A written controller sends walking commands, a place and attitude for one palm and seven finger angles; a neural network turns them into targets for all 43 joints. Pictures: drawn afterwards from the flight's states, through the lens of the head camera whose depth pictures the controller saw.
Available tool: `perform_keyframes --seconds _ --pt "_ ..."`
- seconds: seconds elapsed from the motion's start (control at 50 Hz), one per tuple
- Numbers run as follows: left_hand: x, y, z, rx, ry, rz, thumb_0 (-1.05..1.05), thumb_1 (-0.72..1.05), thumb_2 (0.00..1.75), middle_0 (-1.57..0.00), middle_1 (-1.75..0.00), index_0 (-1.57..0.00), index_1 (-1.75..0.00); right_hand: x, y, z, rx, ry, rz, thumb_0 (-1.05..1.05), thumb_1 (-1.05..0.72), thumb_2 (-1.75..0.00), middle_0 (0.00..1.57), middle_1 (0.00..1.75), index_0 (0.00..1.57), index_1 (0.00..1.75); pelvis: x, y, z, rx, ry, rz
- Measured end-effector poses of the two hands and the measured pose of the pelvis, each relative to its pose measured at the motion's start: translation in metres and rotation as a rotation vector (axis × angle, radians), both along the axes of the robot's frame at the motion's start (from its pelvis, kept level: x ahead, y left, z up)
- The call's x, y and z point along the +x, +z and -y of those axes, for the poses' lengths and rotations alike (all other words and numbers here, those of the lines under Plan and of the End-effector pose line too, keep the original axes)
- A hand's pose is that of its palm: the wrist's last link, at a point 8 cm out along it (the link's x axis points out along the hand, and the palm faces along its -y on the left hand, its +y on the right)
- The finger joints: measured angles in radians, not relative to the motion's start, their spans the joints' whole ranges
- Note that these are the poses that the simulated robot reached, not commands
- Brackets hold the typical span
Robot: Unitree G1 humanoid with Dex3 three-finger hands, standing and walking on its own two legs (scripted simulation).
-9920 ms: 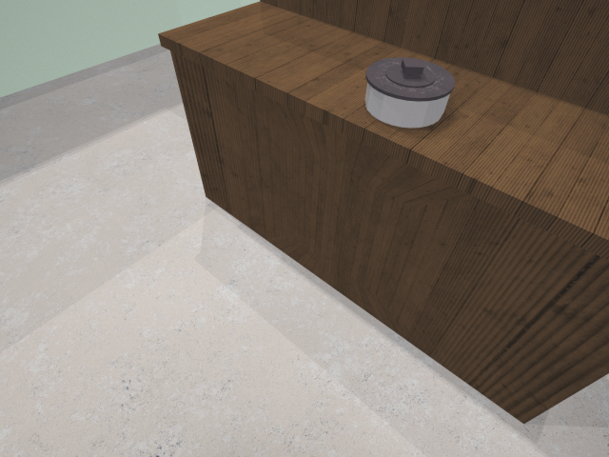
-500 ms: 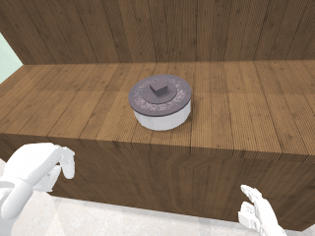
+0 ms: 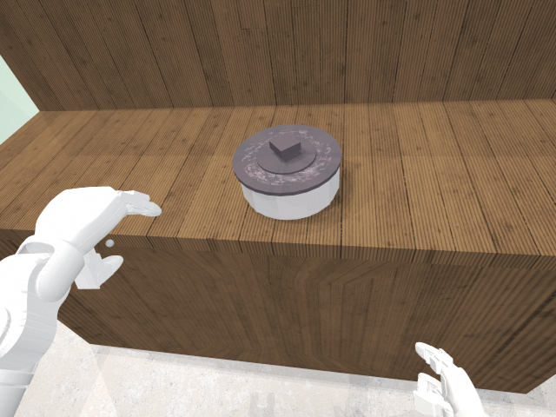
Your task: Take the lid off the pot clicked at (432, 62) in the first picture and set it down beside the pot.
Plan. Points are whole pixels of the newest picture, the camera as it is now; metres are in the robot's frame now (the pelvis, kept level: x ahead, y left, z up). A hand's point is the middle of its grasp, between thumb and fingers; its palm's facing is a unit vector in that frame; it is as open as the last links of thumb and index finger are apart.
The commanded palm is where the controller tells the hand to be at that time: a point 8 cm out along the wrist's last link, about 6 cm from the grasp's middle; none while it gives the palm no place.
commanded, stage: reach forward and open the fingers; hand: left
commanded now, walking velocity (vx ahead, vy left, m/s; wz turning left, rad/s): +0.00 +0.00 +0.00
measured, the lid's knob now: (285, 145) +0.56 +0.05 +0.10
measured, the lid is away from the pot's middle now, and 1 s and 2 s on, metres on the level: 0.00 0.00 0.00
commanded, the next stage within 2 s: move the open hand above the knob in 0.12 s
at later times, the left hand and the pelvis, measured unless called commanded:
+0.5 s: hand (147, 191) +0.35 +0.21 +0.18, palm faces -0.06 +0.01 -1.00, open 10.2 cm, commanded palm +0.32 +0.20 +0.23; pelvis +0.01 -0.01 +0.00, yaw +1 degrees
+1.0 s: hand (217, 188) +0.39 +0.13 +0.15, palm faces -0.21 +0.01 -0.98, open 10.2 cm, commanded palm +0.39 +0.15 +0.23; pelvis +0.02 -0.03 +0.00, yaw +0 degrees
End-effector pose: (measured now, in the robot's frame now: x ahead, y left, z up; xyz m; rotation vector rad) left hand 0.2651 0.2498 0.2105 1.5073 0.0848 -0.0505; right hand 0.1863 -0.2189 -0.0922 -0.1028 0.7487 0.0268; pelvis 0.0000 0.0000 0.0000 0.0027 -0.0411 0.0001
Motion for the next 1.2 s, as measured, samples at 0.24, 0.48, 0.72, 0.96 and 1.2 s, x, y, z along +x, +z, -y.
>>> perform_keyframes --seconds 0.24,0.48,0.72,0.96,1.2 --pt "0.026 0.026 -0.002 0.030 0.022 0.050 0.00 -0.35 1.53 -0.85 -0.09 -0.86 -0.09 -0.001 0.002 0.001 0.003 -0.002 0.012 0.01 -0.90 -0.90 0.20 0.30 0.20 0.30 -0.002 -0.001 0.002 0.005 0.002 0.002" --pt "0.062 0.023 0.040 0.090 -0.067 0.008 0.00 -0.35 1.54 -0.86 -0.09 -0.86 -0.08 0.005 -0.002 0.016 -0.030 -0.002 -0.010 0.01 -0.90 -0.90 0.20 0.30 0.20 0.30 0.004 -0.001 0.013 0.008 0.016 -0.007" --pt "0.094 0.003 0.093 0.080 -0.147 -0.078 0.00 -0.35 1.54 -0.86 -0.09 -0.86 -0.08 0.009 -0.007 0.031 -0.005 -0.035 -0.037 0.01 -0.90 -0.90 0.20 0.30 0.20 0.30 0.013 -0.001 0.022 0.016 0.001 -0.022" --pt "0.115 -0.003 0.107 0.022 -0.079 -0.112 0.00 -0.35 1.55 -0.85 -0.08 -0.85 -0.08 0.010 -0.010 0.043 0.021 -0.059 -0.073 0.01 -0.90 -0.90 0.20 0.30 0.20 0.30 0.020 -0.002 0.029 0.018 0.001 -0.036" --pt "0.151 0.027 0.113 0.010 -0.012 -0.031 0.00 -0.35 1.54 -0.85 -0.08 -0.85 -0.08 0.001 -0.014 0.042 0.028 -0.076 -0.104 0.01 -0.90 -0.90 0.20 0.30 0.20 0.30 0.021 -0.002 0.029 0.019 0.005 -0.058"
